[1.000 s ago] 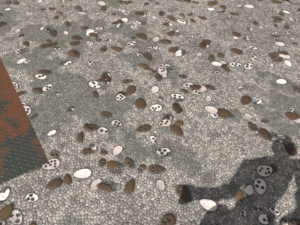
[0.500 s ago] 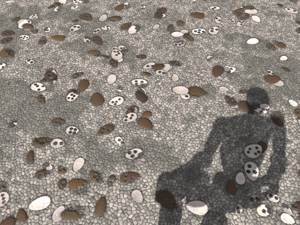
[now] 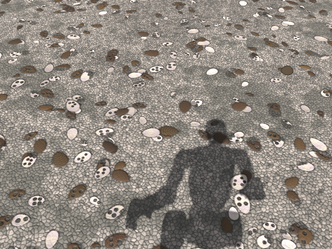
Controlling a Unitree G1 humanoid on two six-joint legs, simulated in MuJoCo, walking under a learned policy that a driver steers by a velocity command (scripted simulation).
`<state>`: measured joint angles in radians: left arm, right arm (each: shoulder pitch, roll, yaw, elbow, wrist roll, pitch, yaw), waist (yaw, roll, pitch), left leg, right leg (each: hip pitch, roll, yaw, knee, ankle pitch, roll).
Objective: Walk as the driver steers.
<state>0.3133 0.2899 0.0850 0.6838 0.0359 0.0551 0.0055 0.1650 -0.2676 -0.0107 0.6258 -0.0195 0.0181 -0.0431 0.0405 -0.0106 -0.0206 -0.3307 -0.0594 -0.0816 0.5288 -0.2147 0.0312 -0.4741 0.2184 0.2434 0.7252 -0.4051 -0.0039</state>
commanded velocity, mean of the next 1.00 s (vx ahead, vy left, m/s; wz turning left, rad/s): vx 0.14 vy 0.00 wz -0.10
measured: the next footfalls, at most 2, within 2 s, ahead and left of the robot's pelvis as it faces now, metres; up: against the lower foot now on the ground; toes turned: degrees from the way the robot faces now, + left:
right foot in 0.48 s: +0.14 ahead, -0.12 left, +0.00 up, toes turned -3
left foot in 0.70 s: +0.18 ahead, +0.10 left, +0.00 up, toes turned -5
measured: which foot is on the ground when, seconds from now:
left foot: down 0.00-0.48, up 0.50-0.68, down 0.70-1.00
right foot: up 0.00-0.46, down 0.48-1.00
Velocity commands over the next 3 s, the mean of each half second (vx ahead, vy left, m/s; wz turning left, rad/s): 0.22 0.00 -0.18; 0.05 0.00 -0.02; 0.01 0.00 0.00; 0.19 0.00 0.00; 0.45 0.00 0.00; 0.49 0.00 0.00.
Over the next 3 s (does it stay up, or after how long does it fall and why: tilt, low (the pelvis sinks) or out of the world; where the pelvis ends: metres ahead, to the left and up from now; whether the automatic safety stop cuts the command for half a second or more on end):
stays up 0.75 0.02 -0.01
